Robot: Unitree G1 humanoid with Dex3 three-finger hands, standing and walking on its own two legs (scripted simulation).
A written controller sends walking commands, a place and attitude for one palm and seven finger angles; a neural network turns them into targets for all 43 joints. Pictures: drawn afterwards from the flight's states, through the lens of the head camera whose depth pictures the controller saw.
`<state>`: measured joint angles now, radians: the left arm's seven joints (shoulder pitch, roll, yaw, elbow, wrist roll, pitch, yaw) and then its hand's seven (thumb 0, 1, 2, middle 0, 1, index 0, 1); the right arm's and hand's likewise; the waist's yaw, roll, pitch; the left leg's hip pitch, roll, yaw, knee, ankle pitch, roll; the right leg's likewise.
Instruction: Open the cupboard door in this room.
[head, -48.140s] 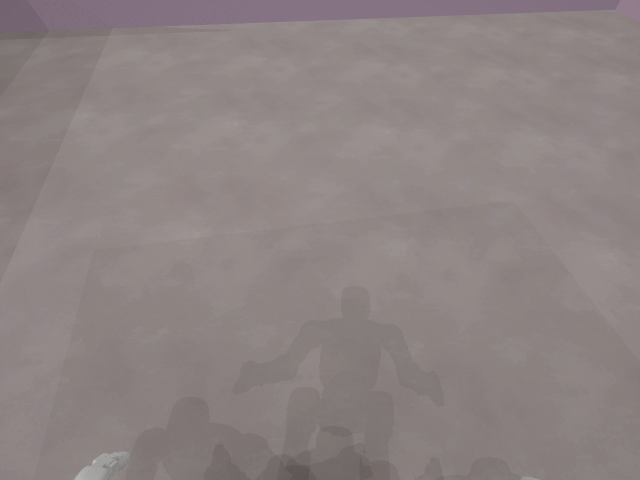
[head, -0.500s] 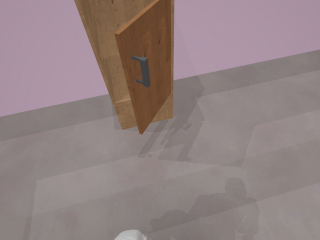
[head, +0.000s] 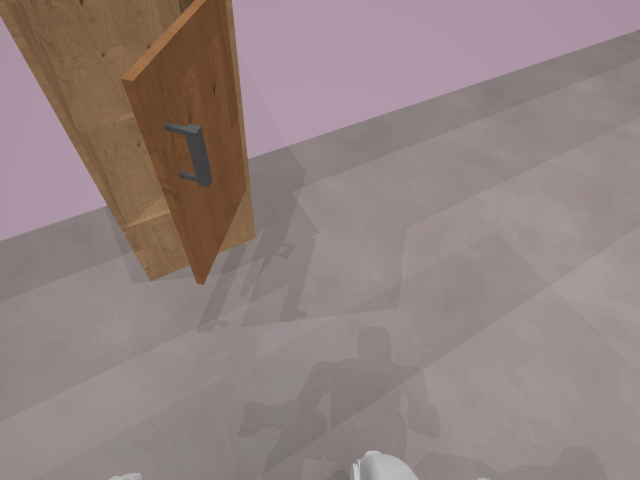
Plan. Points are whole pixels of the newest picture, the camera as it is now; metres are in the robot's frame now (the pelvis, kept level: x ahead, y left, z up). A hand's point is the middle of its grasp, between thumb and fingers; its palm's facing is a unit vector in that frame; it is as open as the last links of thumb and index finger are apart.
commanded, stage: walk to a spot facing it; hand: left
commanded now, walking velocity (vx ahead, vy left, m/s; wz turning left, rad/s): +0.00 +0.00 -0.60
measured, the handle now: (189, 155) +0.61 +0.30 -0.04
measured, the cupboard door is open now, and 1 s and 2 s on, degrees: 47 47 47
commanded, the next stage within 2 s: none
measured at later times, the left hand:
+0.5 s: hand (219, 456) +0.16 +0.15 -0.17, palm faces -0.30 -0.94 -0.19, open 7.4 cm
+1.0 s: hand (380, 308) +0.42 -0.08 -0.17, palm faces -0.66 -0.73 -0.17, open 7.4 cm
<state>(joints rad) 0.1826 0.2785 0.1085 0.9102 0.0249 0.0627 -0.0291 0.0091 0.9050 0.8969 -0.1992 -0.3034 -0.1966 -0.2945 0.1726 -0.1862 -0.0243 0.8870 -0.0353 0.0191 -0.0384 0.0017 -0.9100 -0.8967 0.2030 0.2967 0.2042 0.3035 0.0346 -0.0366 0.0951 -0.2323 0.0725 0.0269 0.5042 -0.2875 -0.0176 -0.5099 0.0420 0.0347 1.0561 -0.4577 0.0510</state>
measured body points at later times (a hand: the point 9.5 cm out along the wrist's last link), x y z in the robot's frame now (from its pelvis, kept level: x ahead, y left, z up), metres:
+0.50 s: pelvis +0.04 -0.02 +0.00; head +0.08 -0.01 +0.44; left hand +0.17 +0.20 -0.16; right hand +0.04 -0.29 -0.13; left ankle +0.09 +0.10 -0.72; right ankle -0.01 -0.14 -0.74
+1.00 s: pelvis +0.18 -0.12 -0.03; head +0.22 -0.15 +0.42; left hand +0.45 -0.04 -0.15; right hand -0.07 -0.20 -0.16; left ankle +0.12 +0.09 -0.73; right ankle +0.20 -0.23 -0.75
